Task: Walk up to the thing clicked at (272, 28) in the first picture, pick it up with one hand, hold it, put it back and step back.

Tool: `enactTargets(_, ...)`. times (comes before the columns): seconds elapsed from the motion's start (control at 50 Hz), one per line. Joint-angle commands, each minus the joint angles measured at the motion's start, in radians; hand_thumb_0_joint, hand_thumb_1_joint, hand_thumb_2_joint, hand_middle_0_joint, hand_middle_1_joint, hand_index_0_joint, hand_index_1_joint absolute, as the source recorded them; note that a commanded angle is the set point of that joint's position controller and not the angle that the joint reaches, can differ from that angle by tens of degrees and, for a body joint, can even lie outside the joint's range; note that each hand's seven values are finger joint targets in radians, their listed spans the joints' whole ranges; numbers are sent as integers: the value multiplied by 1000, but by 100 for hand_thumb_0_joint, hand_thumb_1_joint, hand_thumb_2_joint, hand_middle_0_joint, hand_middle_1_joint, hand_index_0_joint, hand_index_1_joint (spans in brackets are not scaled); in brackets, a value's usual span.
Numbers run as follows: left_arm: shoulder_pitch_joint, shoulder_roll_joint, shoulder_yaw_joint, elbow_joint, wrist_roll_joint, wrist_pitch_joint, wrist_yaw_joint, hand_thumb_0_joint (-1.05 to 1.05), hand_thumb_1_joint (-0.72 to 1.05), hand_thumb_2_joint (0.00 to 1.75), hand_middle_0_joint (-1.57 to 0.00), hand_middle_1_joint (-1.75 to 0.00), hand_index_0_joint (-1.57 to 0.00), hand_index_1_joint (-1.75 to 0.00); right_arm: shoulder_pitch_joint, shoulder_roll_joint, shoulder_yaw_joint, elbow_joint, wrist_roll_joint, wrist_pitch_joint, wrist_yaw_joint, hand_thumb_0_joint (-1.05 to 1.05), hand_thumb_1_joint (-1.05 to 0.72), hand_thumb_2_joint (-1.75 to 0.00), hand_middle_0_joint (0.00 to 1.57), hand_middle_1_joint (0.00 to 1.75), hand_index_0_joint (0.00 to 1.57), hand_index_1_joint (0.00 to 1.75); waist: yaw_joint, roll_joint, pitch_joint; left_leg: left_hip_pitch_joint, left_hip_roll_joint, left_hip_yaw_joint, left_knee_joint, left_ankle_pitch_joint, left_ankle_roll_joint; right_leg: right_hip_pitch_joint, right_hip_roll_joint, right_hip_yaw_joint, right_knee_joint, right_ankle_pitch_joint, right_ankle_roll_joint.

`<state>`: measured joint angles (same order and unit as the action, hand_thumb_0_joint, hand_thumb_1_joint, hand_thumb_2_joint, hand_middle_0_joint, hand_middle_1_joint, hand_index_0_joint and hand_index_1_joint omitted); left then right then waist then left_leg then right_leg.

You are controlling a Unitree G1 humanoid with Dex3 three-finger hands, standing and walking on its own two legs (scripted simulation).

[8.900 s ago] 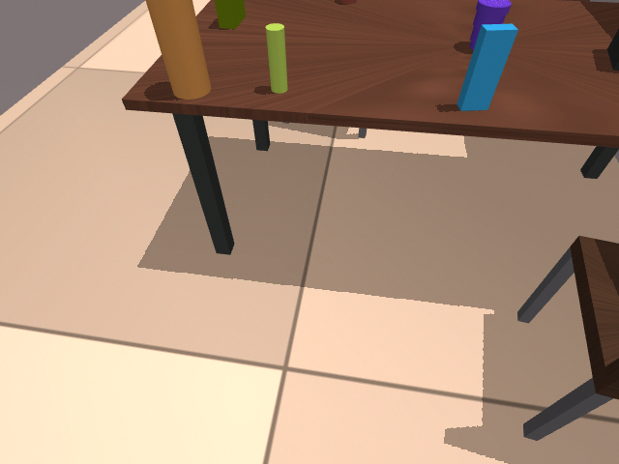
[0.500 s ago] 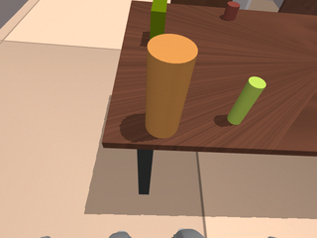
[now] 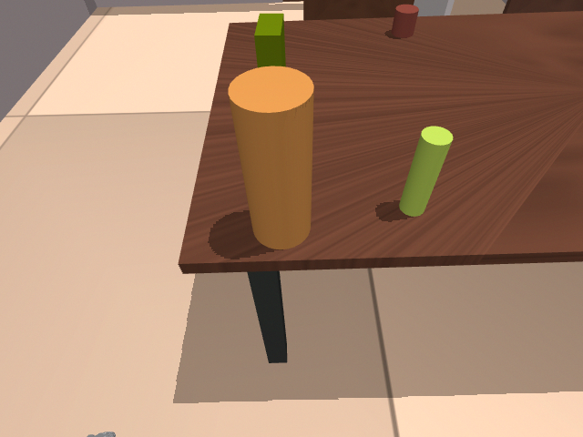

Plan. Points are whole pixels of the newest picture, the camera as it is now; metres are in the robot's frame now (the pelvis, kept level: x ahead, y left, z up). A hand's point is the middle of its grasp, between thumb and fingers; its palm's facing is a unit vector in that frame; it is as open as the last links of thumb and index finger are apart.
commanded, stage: walk up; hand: right
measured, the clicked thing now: (423, 175) +0.50 -0.20 +0.06
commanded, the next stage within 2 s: stand in 1.16 s
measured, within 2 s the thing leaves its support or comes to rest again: neither
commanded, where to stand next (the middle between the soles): +0.08 +0.00 m, yaw +2 degrees
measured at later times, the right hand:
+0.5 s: hand out of the picture +0.10 -0.27 -0.13, palm faces -0.09 +0.93 -0.36, open 7.4 cm
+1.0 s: hand out of the picture +0.12 -0.25 -0.13, palm faces -0.11 +0.93 -0.35, open 7.4 cm
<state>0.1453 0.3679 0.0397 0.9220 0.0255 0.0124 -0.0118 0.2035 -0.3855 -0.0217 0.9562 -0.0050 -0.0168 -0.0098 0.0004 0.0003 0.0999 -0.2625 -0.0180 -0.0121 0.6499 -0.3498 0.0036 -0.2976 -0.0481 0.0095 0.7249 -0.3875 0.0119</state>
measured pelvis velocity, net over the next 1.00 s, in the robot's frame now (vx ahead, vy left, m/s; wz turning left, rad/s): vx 0.02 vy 0.00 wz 0.07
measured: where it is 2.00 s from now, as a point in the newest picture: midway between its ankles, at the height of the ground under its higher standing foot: outside the picture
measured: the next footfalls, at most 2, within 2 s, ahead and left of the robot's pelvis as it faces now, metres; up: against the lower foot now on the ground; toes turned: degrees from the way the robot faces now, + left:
none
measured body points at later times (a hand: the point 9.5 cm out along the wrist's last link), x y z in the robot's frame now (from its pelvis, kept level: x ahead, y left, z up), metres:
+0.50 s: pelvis +0.01 -0.01 +0.02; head +0.01 -0.01 +0.47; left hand +0.08 +0.30 -0.10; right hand +0.10 -0.31 -0.10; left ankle +0.00 +0.13 -0.72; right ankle +0.01 -0.13 -0.72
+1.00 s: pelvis +0.02 +0.00 +0.03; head +0.03 +0.00 +0.48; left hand +0.09 +0.31 -0.10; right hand +0.13 -0.30 -0.10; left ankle +0.00 +0.13 -0.72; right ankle +0.01 -0.13 -0.72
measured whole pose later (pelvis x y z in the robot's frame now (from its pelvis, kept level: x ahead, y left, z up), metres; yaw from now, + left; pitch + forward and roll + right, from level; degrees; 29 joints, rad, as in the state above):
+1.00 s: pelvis +0.02 +0.00 +0.03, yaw +4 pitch -2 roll +0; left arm 0.06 0.34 0.04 1.13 0.01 0.00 -0.01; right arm 0.10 -0.35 0.00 1.10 -0.01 -0.02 0.00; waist 0.01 0.00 0.06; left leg -0.13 -0.01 -0.09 0.39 -0.22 -0.02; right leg -0.11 -0.03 -0.06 0.37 -0.22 0.02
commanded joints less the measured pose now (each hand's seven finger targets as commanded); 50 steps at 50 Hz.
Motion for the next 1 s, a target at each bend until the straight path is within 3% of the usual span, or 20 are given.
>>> enactTargets(0.0,-21,153,39,-67,-34,-12,15,0,90,90,-20,-30,-20,-30,-6,-299,-69,-58,-22,-60,-14,0,-90,-90,20,30,20,30,33,97,-135,169,330,-474,-314,255,186,-132,24,12,28,-78,-28)
enactTargets(0.02,-18,202,49,-36,-25,-17,21,0,90,90,-20,-30,-20,-30,-57,-319,-72,-59,-14,-57,-9,0,-90,-90,20,30,20,30,37,101,-116,59,350,-457,-279,254,236,-20,-9,35,-3,-117,-35)
enactTargets(0.04,-13,208,50,-21,-22,-28,19,0,90,90,-20,-30,-20,-30,-89,-282,-60,-57,-12,-53,-5,0,-90,-90,20,30,20,30,56,82,-102,-7,292,-358,-255,291,201,63,-13,38,-103,-44,-43)
enactTargets(0.06,-13,198,50,-10,-17,-37,13,0,90,90,-20,-30,-20,-30,-99,-239,-46,-53,-8,-48,-2,0,-90,-90,20,30,20,30,58,73,-109,-11,212,-220,-221,318,130,129,-10,44,-218,62,-49)
enactTargets(0.08,-9,209,51,-4,-18,-46,11,0,90,90,-20,-30,-20,-30,-109,-210,-37,-57,-1,-46,-3,0,-90,-90,20,30,20,30,55,77,-132,-3,137,-133,-170,351,67,166,-40,86,-255,227,-67)
enactTargets(0.1,-13,229,54,-3,-18,-50,12,0,90,90,-20,-30,-20,-30,-81,-195,-31,-48,4,-45,-5,0,-90,-90,20,30,20,30,39,51,-146,-19,88,-88,-127,335,35,199,-78,129,-280,324,-88)
enactTargets(0.12,-43,239,51,0,-20,-49,13,0,90,90,-20,-30,-20,-30,-58,-185,-28,-31,6,-41,-3,0,-90,-90,20,30,20,30,22,31,-138,-24,59,-74,-138,238,20,177,-113,165,-297,269,-109)
enactTargets(0.14,-76,242,49,6,-18,-44,11,0,90,90,-20,-30,-20,-30,-41,-178,-29,-13,4,-34,0,0,-90,-90,20,30,20,30,3,27,-111,-14,57,-85,-176,81,24,120,-131,175,-325,107,-120)
enactTargets(0.16,-115,243,47,-3,-15,-41,9,0,90,90,-20,-30,-20,-30,-22,-181,-32,2,-4,-29,2,0,-90,-90,20,30,20,30,-10,10,-82,6,62,-99,-221,-12,33,60,-128,177,-341,-28,-115)
enactTargets(0.18,-131,224,40,-1,-15,-37,5,0,90,90,-20,-30,-20,-30,-36,-196,-36,9,-8,-26,5,0,-90,-90,20,30,20,30,-8,14,-50,9,77,-126,-255,-54,42,27,-92,147,-359,-122,-93)
enactTargets(0.22,-122,208,35,19,-12,-39,3,0,90,90,-20,-30,-20,-30,-70,-202,-36,11,-7,-29,10,0,-90,-90,20,30,20,30,4,-6,-42,-16,103,-154,-273,-31,51,58,-52,102,-377,-86,-73)
enactTargets(0.3,-120,209,38,53,-14,-50,3,0,90,90,-20,-30,-20,-30,-54,-187,-21,34,-2,-40,8,0,-90,-90,20,30,20,30,4,-34,-114,33,98,-119,-251,214,35,164,-75,102,-372,142,-73)
enactTargets(0.34,-121,206,37,67,-19,-52,6,0,90,90,-20,-30,-20,-30,-61,-188,-19,42,1,-40,5,0,-90,-90,20,30,20,30,5,-31,-139,67,102,-111,-243,302,29,185,-76,81,-363,251,-66)
enactTargets(0.38,-126,204,36,76,-20,-51,7,0,90,90,-20,-30,-20,-30,-73,-193,-18,45,0,-37,3,0,-90,-90,20,30,20,30,6,-26,-143,78,105,-107,-244,330,31,195,-75,67,-367,292,-59)
enactTargets(0.48,-141,202,34,99,-20,-44,8,0,90,90,-20,-30,-20,-30,-95,-193,-20,59,-4,-28,1,0,-90,-90,20,30,20,30,4,-12,-119,81,105,-112,-263,295,29,179,-74,57,-399,228,-55)
enactTargets(0.7,-137,197,33,124,-18,-41,10,0,90,90,-20,-30,-20,-30,-128,-190,-21,69,-3,-26,-3,0,-90,-90,20,30,20,30,9,6,-158,100,118,-117,-285,385,26,248,-76,25,-389,330,-43)
enactTargets(0.98,-135,188,37,132,-16,-37,13,0,90,90,-20,-30,-20,-30,-142,-179,-23,75,-4,-21,-5,0,-90,-90,20,30,20,30,9,3,-140,78,108,-130,-305,398,23,273,-72,0,-396,319,-32)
